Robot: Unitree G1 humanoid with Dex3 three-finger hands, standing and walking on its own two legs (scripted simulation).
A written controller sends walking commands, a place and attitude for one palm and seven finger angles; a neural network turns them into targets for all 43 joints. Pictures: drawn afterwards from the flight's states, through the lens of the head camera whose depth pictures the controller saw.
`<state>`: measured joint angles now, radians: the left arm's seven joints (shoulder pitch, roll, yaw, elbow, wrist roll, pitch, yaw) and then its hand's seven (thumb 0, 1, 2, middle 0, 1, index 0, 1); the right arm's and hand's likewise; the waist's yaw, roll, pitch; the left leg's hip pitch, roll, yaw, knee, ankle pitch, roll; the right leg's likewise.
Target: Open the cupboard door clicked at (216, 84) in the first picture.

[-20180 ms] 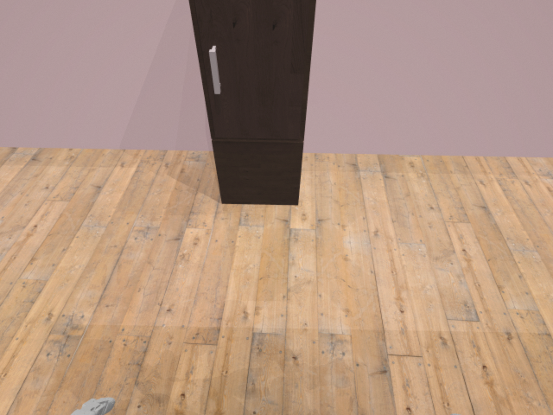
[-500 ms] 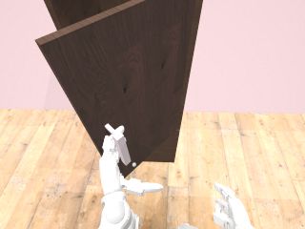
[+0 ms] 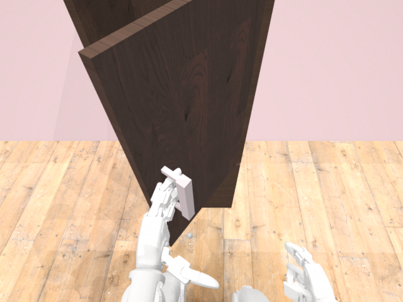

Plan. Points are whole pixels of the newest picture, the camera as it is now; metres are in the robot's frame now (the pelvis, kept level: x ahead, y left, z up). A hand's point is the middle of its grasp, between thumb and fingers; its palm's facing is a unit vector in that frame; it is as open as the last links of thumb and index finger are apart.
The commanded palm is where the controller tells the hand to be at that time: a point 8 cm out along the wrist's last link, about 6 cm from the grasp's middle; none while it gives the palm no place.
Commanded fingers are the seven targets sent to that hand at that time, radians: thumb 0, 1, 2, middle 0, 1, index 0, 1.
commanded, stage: slide the hand sideways off the handle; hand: left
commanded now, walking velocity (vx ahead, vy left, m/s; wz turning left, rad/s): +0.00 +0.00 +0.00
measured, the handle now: (178, 194) +0.31 +0.06 +0.05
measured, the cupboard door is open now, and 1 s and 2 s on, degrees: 54 54 54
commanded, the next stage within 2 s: draw the hand back to the body in 0.68 s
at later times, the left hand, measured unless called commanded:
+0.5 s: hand (166, 265) +0.19 +0.07 +0.06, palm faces +0.02 -1.00 -0.01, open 16.1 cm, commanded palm +0.14 +0.13 +0.05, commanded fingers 0.00 -0.50 0.30 -0.15 -0.30 -0.15 -0.30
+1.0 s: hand (132, 267) +0.17 +0.11 +0.10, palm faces +0.01 -1.00 -0.07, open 16.3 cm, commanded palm +0.14 +0.17 +0.09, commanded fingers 0.00 -0.50 0.30 -0.15 -0.30 -0.15 -0.30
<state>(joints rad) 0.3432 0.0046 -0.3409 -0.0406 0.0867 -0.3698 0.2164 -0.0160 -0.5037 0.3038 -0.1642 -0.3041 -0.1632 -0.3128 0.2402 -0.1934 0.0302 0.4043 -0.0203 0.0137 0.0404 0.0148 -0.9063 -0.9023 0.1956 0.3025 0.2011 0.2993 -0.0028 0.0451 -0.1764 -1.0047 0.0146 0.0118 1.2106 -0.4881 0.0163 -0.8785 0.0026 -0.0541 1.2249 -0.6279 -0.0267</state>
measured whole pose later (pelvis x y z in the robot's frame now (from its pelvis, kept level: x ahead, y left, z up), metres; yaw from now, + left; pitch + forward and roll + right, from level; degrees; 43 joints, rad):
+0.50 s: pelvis +0.01 -0.02 -0.01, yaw +1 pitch +17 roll +0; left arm 0.65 0.08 -0.20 -0.21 -0.05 -0.47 0.02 -0.02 -0.50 0.30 -0.18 -0.31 -0.20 -0.32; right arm 0.21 -0.20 0.00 0.39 -0.01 -0.01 0.01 0.01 -0.91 -0.90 0.20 0.30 0.20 0.30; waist 0.02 0.04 -0.19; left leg -1.02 0.02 -0.02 1.23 -0.51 -0.02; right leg -0.90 0.01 -0.08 1.26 -0.66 -0.06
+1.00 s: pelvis +0.00 -0.02 +0.00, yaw +1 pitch +14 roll -1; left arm 0.67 0.17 -0.04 -0.34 -0.17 -0.37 -0.10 -0.02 -0.50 0.30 -0.16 -0.30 -0.16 -0.30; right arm 0.26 -0.20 -0.01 0.40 0.04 0.00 -0.06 0.02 -0.91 -0.90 0.19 0.30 0.20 0.30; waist 0.02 0.07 -0.19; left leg -0.96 0.03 -0.03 1.20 -0.49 -0.02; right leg -0.83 0.03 -0.09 1.22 -0.63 -0.06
